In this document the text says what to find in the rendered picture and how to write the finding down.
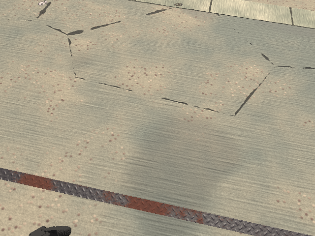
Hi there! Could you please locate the left robot hand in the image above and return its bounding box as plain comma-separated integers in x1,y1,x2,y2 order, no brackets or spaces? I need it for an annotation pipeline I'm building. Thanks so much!
29,226,72,236

